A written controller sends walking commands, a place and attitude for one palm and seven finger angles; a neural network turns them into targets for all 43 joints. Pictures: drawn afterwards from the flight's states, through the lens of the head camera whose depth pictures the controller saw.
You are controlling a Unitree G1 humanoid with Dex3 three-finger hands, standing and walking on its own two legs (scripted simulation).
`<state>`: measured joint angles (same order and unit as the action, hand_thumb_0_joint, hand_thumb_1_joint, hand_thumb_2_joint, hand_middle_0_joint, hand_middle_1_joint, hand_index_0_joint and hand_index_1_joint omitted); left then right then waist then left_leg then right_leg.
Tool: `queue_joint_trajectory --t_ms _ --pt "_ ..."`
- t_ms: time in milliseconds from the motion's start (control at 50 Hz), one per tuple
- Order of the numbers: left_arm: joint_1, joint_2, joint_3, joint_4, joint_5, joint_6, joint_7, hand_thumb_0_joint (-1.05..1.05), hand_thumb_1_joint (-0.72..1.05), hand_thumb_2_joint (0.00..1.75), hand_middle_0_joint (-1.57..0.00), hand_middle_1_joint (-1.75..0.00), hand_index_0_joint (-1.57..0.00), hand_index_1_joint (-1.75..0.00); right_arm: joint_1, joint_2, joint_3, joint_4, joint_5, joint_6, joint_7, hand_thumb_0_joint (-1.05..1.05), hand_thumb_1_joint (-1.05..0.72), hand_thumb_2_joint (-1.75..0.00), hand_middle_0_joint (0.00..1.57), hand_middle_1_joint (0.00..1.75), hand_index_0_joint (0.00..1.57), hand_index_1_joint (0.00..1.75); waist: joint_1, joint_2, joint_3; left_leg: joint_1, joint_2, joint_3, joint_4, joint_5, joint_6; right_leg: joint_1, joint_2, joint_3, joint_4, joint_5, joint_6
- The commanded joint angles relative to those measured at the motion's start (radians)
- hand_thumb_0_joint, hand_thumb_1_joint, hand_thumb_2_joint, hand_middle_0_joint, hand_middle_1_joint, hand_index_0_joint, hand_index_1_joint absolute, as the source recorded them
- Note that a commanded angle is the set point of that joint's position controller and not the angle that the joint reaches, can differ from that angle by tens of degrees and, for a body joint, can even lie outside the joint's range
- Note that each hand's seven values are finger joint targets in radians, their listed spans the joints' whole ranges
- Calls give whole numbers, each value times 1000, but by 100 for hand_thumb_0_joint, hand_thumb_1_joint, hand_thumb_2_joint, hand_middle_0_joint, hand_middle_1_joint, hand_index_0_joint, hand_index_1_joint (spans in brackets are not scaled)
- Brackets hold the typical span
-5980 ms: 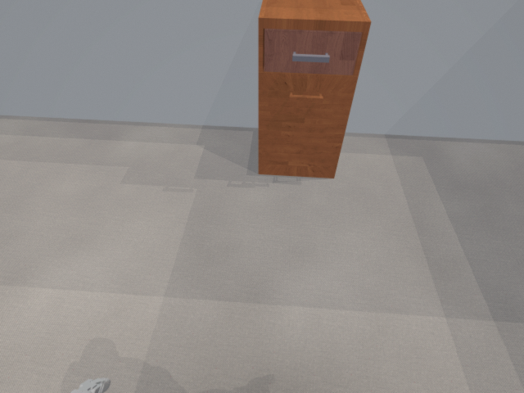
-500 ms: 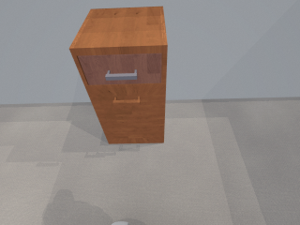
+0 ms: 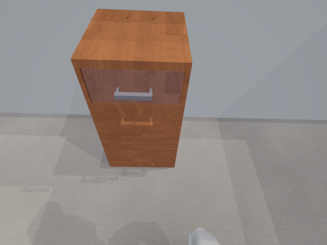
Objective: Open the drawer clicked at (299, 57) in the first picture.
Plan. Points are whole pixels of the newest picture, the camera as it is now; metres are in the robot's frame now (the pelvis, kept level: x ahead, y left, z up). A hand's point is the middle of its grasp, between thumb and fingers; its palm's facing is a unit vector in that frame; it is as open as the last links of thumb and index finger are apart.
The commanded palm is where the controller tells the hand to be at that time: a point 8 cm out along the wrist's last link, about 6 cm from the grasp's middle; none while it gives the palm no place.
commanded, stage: take the last steps up to it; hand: left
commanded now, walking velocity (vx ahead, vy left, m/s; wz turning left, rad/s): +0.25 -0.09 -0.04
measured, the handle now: (134, 92) +0.67 +0.14 -0.07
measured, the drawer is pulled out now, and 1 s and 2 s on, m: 0.00 0.00 0.00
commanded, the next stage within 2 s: come to a stop and stand still in 0.22 s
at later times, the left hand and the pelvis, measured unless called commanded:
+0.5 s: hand (125, 229) +0.19 +0.12 -0.17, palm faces +0.04 -0.98 -0.20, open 7.3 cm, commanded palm none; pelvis +0.16 -0.06 +0.00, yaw -1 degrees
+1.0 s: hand out of the picture +0.15 +0.09 -0.16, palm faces +0.01 -0.96 -0.28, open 7.4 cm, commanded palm none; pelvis +0.14 -0.10 +0.00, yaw -2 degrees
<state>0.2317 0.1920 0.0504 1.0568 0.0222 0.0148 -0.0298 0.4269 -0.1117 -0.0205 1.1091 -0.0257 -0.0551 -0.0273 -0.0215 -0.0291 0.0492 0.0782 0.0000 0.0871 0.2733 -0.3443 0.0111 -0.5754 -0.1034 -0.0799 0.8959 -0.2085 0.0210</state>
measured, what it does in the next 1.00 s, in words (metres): walks ahead: right foot, then left foot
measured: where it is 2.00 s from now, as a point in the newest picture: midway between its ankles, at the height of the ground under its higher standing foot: outside the picture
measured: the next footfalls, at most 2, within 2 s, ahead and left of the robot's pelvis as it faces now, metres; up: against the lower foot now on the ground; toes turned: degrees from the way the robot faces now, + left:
right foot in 0.12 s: +0.15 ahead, -0.18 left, +0.00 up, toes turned -5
left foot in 0.54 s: +0.27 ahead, +0.07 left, +0.00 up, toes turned +4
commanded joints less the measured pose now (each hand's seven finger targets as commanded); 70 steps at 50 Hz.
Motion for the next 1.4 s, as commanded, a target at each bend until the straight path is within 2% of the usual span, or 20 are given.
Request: queue_joint_trajectory --t_ms 0,40,80,100,120,200,260,440,480,540,620,720,780,800,820,860,920,1020,1100,1380 --pt "-145 27 -1 -102 -9 -37 -1 0 90 90 -20 -30 -20 -30 82 -179 -39 -4 -7 -12 -14 0 -90 -90 20 30 20 30 -34 159 111 -55 281 -103 -4 648 127 3 27 -37 -196 -29 -40" --pt "-39 40 9 -74 -9 -45 3 0 90 90 -20 -30 -20 -30 49 -198 -43 -4 -3 -9 -16 0 -90 -90 20 30 20 30 22 149 58 -89 280 -71 113 813 115 185 71 -60 -266 -23 -68" --pt "222 106 32 11 1 -66 13 0 90 90 -20 -30 -20 -30 29 -192 -44 -6 12 -11 -8 0 -90 -90 20 30 20 30 136 58 -92 -239 199 -20 437 725 58 575 70 -22 -368 104 -98" --pt "321 205 58 36 8 -78 29 0 90 90 -20 -30 -20 -30 92 -132 -36 -14 26 -11 3 0 -90 -90 20 30 20 30 159 -183 -229 -477 64 41 761 246 10 812 -193 326 -427 187 -195" --pt "355 250 61 43 -13 -74 33 0 90 90 -20 -30 -20 -30 85 -117 -31 -35 31 -8 -2 0 -90 -90 20 30 20 30 140 -223 -280 -553 -4 -40 1024 -250 11 791 -339 551 -546 296 -273" --pt "31 106 21 -36 -13 -69 50 0 90 90 -20 -30 -20 -30 -27 -83 -40 -41 8 23 10 0 -90 -90 20 30 20 30 22 33 -8 -550 132 -112 1032 -30 22 314 -223 280 -671 1 -216" --pt "4 58 -1 -36 -5 -81 51 0 90 90 -20 -30 -20 -30 33 -54 -30 -23 0 49 15 0 -90 -90 20 30 20 30 -32 -45 2 -490 128 -73 877 21 -6 234 -153 109 -695 149 -183" --pt "49 82 -3 -20 -7 -45 68 0 90 90 -20 -30 -20 -30 -109 -57 -9 -55 21 57 -1 0 -90 -90 20 30 20 30 15 -53 -51 -366 69 -41 340 122 -45 388 -127 73 -520 601 -179" --pt "61 92 3 -18 -13 -31 73 0 90 90 -20 -30 -20 -30 -106 -95 -20 -57 18 62 -4 0 -90 -90 20 30 20 30 8 -43 -53 -288 74 -49 223 311 -39 381 -115 80 -451 547 -141" --pt "106 44 -3 -40 -14 -7 85 0 90 90 -20 -30 -20 -30 -117 -191 -37 -84 10 66 -12 0 -90 -90 20 30 20 30 29 141 -36 -212 270 -182 182 887 72 294 26 17 -332 109 -47" --pt "104 58 5 -42 -17 21 77 0 90 90 -20 -30 -20 -30 -211 -200 -38 -118 7 73 -25 0 -90 -90 20 30 20 30 39 262 -45 -313 350 -262 44 772 198 270 66 67 11 -382 -30" --pt "123 25 5 -54 -11 17 68 0 90 90 -20 -30 -20 -30 -263 -237 -64 -154 1 83 -18 0 -90 -90 20 30 20 30 35 136 -182 -192 324 -214 115 672 191 232 68 65 -22 -318 -15" --pt "167 23 1 -42 -6 1 65 0 90 90 -20 -30 -20 -30 -263 -224 -68 -147 10 86 -5 0 -90 -90 20 30 20 30 50 83 -208 -243 233 -149 199 443 108 384 74 30 -400 -56 -6" --pt "152 66 3 -46 3 -6 68 0 90 90 -20 -30 -20 -30 -249 -191 -65 -145 18 87 1 0 -90 -90 20 30 20 30 39 -30 -169 -309 163 -116 258 313 53 411 30 105 -521 50 -16" --pt "120 130 11 -58 8 -10 71 0 90 90 -20 -30 -20 -30 -256 -135 -56 -162 23 89 7 0 -90 -90 20 30 20 30 27 -207 -105 -438 61 -43 330 83 -5 403 -126 303 -570 138 -72" --pt "59 151 8 -84 7 -9 71 0 90 90 -20 -30 -20 -30 -320 -123 -50 -173 16 103 13 0 -90 -90 20 30 20 30 42 -165 -41 -427 30 -86 519 -140 -20 258 -229 329 -622 209 -198" --pt "-2 108 -1 -74 4 -14 74 0 90 90 -20 -30 -20 -30 -267 -109 -41 -121 17 104 8 0 -90 -90 20 30 20 30 2 -123 19 -425 42 -104 596 -77 -13 251 -158 246 -590 293 -194" --pt "68 109 -5 -32 -4 -26 72 0 90 90 -20 -30 -20 -30 -210 -93 -22 -76 23 79 2 0 -90 -90 20 30 20 30 25 -90 -29 -356 39 -72 299 -7 -27 423 -110 181 -515 423 -166" --pt "77 61 -19 0 -22 -26 70 0 90 90 -20 -30 -20 -30 -160 -127 -8 -25 16 53 -12 0 -90 -90 20 30 20 30 39 45 -52 -197 128 -160 116 382 7 386 -13 138 -508 212 -66" --pt "72 60 -19 46 -18 -19 63 0 90 90 -20 -30 -20 -30 -46 -93 10 22 5 67 -11 0 -90 -90 20 30 20 30 24 -11 72 -282 74 -102 73 86 -5 332 -10 183 -695 -217 -53"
